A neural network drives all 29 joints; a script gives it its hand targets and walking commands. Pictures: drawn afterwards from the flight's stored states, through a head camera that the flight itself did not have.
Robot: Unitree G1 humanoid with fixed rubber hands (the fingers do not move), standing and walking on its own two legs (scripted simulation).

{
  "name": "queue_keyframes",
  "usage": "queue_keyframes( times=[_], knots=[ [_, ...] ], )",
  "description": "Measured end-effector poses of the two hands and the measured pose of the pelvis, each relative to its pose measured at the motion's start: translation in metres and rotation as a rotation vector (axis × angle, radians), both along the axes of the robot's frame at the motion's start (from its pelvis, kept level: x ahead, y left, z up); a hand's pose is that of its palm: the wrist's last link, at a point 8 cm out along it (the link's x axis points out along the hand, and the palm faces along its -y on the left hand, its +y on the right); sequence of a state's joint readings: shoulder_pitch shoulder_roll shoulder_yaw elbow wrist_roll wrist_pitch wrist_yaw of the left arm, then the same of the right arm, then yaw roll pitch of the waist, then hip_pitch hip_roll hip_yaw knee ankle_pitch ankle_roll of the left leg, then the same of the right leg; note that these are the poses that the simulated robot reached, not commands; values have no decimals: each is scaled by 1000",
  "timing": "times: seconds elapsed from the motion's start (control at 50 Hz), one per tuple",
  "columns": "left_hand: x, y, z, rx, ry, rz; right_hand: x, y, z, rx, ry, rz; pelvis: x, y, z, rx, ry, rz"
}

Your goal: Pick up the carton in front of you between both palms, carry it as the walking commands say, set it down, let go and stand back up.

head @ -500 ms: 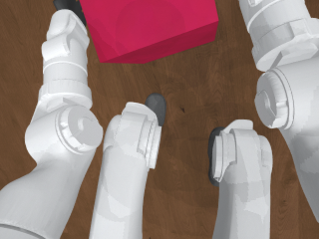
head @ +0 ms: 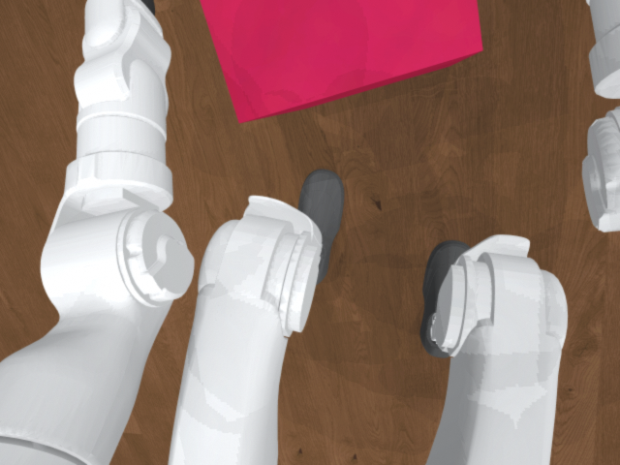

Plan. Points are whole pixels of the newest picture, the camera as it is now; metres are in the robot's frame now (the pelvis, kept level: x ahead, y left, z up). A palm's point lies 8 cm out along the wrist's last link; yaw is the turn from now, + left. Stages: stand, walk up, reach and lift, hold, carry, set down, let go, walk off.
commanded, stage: set down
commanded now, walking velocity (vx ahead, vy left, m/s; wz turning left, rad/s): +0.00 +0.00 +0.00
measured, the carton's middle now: out of the picture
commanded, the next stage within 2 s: let go in 0.88 s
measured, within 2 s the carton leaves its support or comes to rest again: neither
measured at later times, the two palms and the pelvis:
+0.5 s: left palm out of the picture +0.49 +0.26 +0.00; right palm out of the picture +0.64 -0.09 +0.00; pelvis +0.01 +0.00 +0.11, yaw +0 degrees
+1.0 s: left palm out of the picture +0.48 +0.27 +0.14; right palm out of the picture +0.63 -0.09 +0.14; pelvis +0.04 +0.00 +0.24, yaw -2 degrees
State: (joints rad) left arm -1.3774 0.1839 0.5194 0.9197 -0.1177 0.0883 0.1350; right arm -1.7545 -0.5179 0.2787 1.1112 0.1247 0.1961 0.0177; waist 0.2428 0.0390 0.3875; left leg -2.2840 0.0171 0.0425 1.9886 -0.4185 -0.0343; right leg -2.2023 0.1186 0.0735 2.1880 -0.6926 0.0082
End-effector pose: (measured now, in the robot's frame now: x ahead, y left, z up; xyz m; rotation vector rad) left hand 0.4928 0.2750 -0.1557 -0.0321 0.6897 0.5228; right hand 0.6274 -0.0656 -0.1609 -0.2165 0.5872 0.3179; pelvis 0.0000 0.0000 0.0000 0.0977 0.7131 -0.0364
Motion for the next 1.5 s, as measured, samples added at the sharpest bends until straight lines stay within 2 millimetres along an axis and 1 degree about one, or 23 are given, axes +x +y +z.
queue_keyframes(
  times=[0.04, 0.1, 0.2, 0.3, 0.42, 0.52, 0.58, 0.64, 0.74, 0.8, 0.88, 1.0, 1.06, 1.12, 1.2, 1.26, 1.32, 1.36, 1.42, 1.5],
  knots=[
    [1, 0, 12, -12, -32, 9, 2, 5, 14, -8, -22, 1, -1, 2, 3, -5, 5, 12],
    [0, -3, 32, -43, -69, 20, 5, 4, 39, -49, -37, -14, -3, 2, 13, -15, 9, 28],
    [-4, -5, 61, -78, -59, 36, 8, -5, 81, -109, 22, -41, -4, 2, 39, -40, 15, 40],
    [-5, -3, 95, -62, -44, 46, 12, -7, 115, -85, 67, -50, 1, 2, 65, -54, 39, 44],
    [-1, -4, 135, -32, -67, 28, 16, -11, 144, -47, 48, -50, 7, 2, 87, -50, 75, 45],
    [-2, -13, 159, -43, -58, 15, 14, -25, 166, -65, 29, -53, 11, 0, 111, -43, 106, 41],
    [-4, -14, 175, -39, -45, 19, 13, -30, 181, -78, 37, -47, 13, -1, 128, -40, 119, 36],
    [-5, -10, 197, -27, -41, 29, 13, -29, 202, -82, 45, -34, 17, -3, 145, -37, 126, 32],
    [-6, 0, 235, -21, -52, 45, 18, -20, 243, -74, 43, -17, 24, -6, 173, -37, 127, 31],
    [-7, 2, 255, -28, -56, 48, 20, -17, 265, -72, 52, -19, 28, -6, 190, -42, 125, 33],
    [-8, -2, 275, -42, -58, 38, 17, -18, 285, -71, 68, -29, 33, -5, 212, -53, 118, 35],
    [-15, -10, 297, -37, -46, 2, 8, -29, 305, -71, 67, -54, 39, 0, 239, -66, 104, 25],
    [-22, -14, 308, -25, -34, -49, -5, -37, 313, -78, 61, -83, 42, 3, 252, -72, 96, 17],
    [-35, -20, 321, -23, -14, -127, -28, -49, 322, -88, 62, -135, 48, 6, 265, -79, 78, 10],
    [-57, -27, 343, -20, 22, -247, -71, -65, 340, -94, 64, -241, 55, 12, 285, -89, 25, 1],
    [-75, -26, 362, -11, 52, -326, -107, -73, 357, -93, 67, -323, 60, 16, 300, -97, -37, -6],
    [-92, -23, 382, 3, 78, -392, -139, -77, 375, -90, 71, -388, 65, 21, 314, -104, -114, -12],
    [-103, -20, 395, 6, 88, -431, -157, -79, 386, -93, 72, -416, 68, 24, 322, -108, -170, -13],
    [-122, -17, 407, -5, 103, -473, -180, -81, 400, -106, 77, -432, 74, 27, 333, -110, -254, -8],
    [-149, -15, 420, -22, 111, -486, -203, -82, 413, -120, 85, -412, 85, 31, 345, -110, -351, 3]
  ],
)
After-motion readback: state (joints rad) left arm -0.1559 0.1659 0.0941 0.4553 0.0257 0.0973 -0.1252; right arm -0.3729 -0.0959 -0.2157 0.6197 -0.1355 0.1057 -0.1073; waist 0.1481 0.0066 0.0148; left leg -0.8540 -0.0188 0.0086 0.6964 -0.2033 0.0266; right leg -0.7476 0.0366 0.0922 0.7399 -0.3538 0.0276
